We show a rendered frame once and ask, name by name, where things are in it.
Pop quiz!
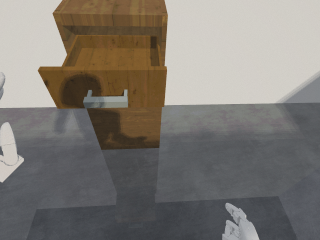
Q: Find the handle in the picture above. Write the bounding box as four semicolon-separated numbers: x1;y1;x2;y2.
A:
83;89;128;109

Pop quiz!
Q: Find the cabinet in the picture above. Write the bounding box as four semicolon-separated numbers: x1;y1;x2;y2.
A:
52;0;168;150

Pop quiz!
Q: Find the robot right hand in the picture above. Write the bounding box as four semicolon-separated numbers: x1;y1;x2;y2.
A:
222;203;260;240

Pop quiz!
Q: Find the drawer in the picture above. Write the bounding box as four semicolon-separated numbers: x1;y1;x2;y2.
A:
38;35;167;109

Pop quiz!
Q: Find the robot left hand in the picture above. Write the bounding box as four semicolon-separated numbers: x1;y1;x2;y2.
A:
0;72;24;182

